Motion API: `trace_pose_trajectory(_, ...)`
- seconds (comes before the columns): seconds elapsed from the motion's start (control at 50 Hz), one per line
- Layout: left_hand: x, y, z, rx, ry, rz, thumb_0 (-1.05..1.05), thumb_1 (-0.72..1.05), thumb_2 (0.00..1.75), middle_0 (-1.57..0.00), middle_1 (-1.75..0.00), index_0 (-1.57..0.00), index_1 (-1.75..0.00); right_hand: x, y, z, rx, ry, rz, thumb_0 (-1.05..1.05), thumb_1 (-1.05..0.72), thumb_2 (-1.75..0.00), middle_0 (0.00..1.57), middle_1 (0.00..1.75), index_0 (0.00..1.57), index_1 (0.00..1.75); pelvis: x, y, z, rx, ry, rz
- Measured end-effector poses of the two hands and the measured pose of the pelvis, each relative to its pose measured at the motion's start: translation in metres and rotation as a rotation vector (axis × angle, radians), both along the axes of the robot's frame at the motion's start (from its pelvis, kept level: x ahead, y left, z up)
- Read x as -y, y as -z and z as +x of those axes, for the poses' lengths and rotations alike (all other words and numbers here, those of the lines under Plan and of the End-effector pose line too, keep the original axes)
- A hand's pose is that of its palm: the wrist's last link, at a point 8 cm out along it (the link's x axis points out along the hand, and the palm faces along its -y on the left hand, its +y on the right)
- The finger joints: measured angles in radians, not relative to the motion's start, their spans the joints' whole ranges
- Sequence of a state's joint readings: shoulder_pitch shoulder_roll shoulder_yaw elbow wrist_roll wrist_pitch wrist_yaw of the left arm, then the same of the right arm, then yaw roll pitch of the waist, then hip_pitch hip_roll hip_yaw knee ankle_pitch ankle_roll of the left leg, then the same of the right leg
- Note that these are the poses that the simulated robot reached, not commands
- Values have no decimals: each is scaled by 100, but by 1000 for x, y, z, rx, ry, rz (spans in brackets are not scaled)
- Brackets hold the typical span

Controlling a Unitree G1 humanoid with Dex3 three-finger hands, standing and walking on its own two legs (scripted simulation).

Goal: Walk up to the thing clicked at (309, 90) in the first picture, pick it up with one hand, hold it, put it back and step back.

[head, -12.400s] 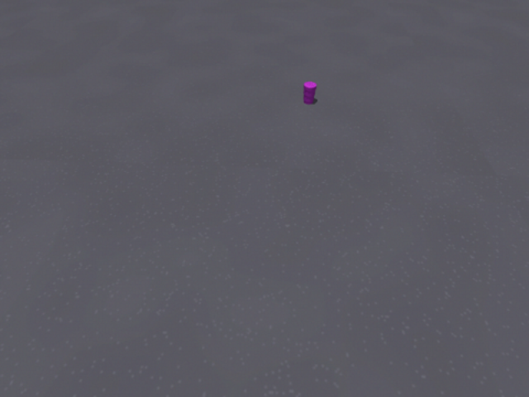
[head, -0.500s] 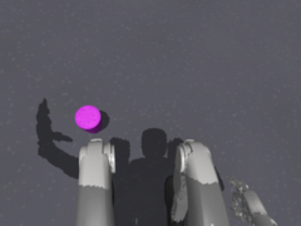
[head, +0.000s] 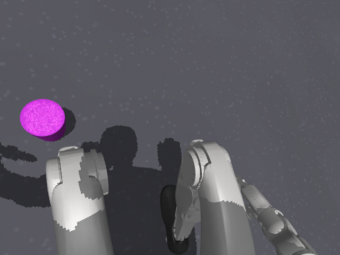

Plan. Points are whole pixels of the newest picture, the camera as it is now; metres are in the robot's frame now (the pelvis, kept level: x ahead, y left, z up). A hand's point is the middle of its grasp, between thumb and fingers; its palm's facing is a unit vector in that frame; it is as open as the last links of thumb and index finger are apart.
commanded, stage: close in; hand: left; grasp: from the side
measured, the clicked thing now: (48, 124) +0.41 +0.25 -0.23
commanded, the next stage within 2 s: rest palm in 0.66 s
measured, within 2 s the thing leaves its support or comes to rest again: leaves its support in 1.84 s
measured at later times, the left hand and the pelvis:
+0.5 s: hand (22, 127) +0.38 +0.29 -0.17, palm faces +0.19 -0.98 +0.01, open 17.5 cm; pelvis -0.01 +0.01 -0.02, yaw -4 degrees
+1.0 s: hand (38, 124) +0.39 +0.27 -0.19, palm faces +0.24 -0.97 +0.01, open 15.5 cm; pelvis -0.02 +0.02 -0.02, yaw -5 degrees
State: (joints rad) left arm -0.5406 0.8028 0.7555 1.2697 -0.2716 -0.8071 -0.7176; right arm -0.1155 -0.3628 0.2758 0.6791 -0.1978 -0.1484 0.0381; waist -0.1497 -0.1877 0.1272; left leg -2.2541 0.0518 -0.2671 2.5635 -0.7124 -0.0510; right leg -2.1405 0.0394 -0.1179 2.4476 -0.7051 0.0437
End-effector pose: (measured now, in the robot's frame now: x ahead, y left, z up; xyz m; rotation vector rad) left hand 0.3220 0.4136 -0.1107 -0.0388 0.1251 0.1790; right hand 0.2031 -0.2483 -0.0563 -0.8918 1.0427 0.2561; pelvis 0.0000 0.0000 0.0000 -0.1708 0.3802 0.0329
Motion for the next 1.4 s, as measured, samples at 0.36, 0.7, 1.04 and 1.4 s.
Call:
trace_pose_trajectory(0.36,66,61,29,50,-26,-14,-2,-58,4,-6,-9,-5,-10,-12,-3,-17,-79,-114,-109,0,-92,-90,21,30,21,30,-8,20,-7,125,35,-63)
trace_pose_trajectory(0.7,89,67,31,64,-40,7,-2,-49,6,-4,-7,-5,-6,-15,-18,-52,-130,-120,-155,0,-91,-90,21,30,21,30,-15,22,-19,191,45,-102)
trace_pose_trajectory(1.04,99,83,40,74,-67,36,-1,-17,25,-19,-18,-18,-19,-19,-23,-71,-210,-129,-209,0,-89,-90,21,30,21,30,-20,23,-21,221,58,-136)
trace_pose_trajectory(1.4,104,82,51,78,-95,45,3,-5,54,-63,-62,-46,-63,-21,-24,-72,-218,-128,-218,-1,-87,-89,21,30,20,30,-20,20,-23,220,70,-142)
